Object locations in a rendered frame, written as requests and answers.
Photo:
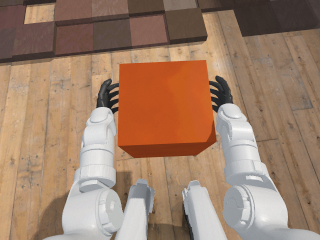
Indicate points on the left robot forearm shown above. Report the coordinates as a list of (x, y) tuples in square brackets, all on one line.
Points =
[(96, 163)]

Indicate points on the robot right upper arm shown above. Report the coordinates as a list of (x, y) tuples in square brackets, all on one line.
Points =
[(258, 213)]

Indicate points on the robot left hand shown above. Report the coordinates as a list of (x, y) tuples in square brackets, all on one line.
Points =
[(104, 95)]

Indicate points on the right robot thigh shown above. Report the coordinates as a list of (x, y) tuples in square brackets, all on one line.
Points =
[(205, 222)]

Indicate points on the robot right hand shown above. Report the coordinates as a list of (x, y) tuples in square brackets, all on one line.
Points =
[(223, 93)]

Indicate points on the robot thigh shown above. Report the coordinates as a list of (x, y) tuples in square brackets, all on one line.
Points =
[(136, 213), (205, 222)]

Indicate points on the right robot forearm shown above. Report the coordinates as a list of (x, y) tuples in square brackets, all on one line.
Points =
[(242, 160)]

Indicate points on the left robot thigh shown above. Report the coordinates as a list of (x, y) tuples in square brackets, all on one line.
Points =
[(136, 213)]

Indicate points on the carton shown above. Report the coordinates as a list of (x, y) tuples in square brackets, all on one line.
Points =
[(165, 109)]

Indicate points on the robot left upper arm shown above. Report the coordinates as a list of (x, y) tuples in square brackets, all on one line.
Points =
[(92, 215)]

